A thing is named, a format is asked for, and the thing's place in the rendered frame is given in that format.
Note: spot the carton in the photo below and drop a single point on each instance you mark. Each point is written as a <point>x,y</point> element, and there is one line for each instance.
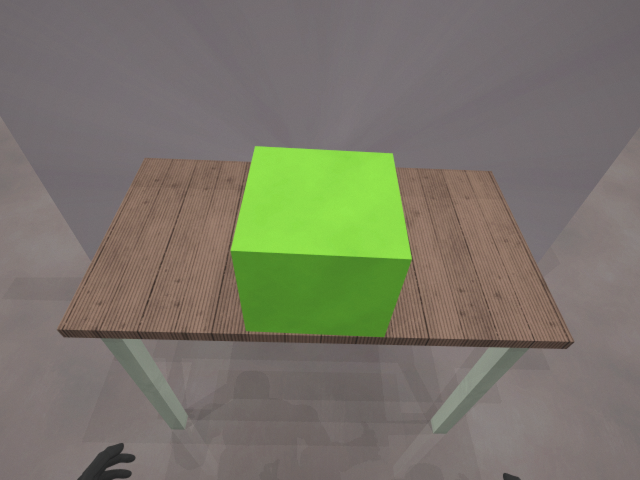
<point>321,244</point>

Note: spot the robot left hand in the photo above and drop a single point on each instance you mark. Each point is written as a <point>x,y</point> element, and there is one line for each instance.
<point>107,458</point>

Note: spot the table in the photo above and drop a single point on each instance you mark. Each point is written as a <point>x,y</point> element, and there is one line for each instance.
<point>164,271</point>

